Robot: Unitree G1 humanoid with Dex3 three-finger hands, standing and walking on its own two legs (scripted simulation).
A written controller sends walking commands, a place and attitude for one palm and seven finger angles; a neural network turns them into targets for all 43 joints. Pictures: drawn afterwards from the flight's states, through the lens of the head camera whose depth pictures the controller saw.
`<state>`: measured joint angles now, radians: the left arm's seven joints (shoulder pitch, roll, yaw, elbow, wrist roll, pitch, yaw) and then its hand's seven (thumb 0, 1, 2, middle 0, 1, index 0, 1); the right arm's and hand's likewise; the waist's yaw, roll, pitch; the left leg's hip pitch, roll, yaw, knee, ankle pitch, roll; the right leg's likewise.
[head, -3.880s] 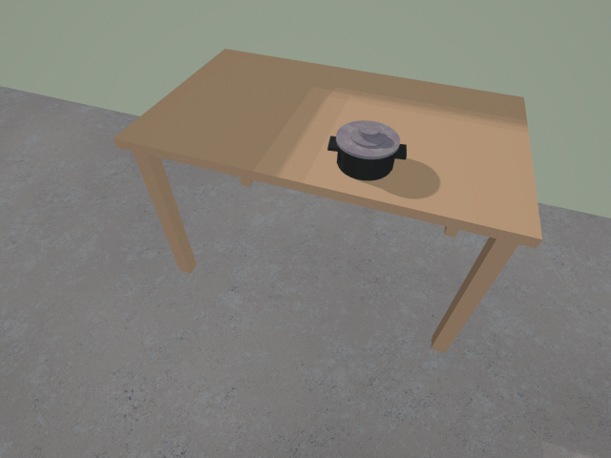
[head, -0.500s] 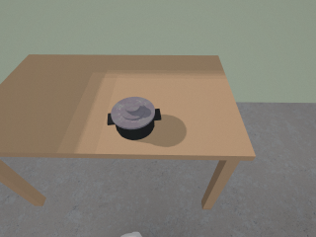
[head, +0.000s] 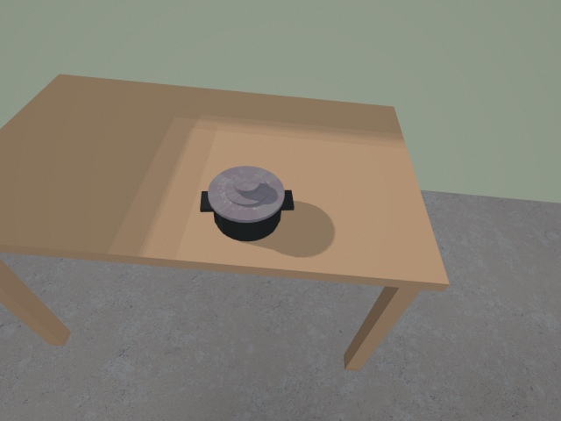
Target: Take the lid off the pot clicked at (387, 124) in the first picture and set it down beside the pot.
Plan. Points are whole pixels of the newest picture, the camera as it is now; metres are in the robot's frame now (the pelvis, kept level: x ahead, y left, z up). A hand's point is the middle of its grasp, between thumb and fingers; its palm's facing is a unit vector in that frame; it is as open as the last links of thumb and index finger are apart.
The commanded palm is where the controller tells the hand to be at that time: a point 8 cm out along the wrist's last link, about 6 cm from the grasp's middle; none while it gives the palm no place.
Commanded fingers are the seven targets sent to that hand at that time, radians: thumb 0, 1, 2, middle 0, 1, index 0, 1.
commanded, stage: look again from close up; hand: left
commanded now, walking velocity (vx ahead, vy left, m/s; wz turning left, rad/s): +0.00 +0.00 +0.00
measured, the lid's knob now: (246, 184) +0.56 +0.10 -0.01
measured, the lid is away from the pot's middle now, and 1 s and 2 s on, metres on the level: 0.00 0.00 0.00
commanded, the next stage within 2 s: lift the closed hand beside the body in 1.08 s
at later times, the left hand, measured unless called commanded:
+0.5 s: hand out of the picture +0.02 +0.16 -0.17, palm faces +0.01 -0.99 -0.16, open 7.4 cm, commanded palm none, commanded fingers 0.00 0.90 0.90 -0.20 -0.30 -0.20 -0.30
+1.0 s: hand out of the picture +0.07 +0.16 -0.17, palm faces -0.01 -0.98 -0.18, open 7.4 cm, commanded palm none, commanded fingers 0.00 0.90 0.90 -0.20 -0.30 -0.20 -0.30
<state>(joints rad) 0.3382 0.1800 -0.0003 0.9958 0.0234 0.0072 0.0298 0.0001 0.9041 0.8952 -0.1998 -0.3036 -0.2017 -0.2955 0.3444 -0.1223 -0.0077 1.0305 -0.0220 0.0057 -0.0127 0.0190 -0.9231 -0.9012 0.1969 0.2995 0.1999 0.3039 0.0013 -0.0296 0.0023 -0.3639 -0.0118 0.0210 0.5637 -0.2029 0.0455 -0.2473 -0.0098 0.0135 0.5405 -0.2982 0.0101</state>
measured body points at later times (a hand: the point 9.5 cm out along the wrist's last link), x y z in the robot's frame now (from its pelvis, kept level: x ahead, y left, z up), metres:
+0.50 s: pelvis +0.04 -0.01 +0.01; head +0.05 +0.01 +0.46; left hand +0.02 +0.21 -0.16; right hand +0.07 -0.24 -0.14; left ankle +0.06 +0.09 -0.73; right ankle +0.00 -0.15 -0.73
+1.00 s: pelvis +0.06 -0.01 +0.01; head +0.09 +0.01 +0.46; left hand +0.07 +0.22 -0.16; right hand +0.07 -0.24 -0.14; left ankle +0.06 +0.09 -0.73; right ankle +0.00 -0.15 -0.73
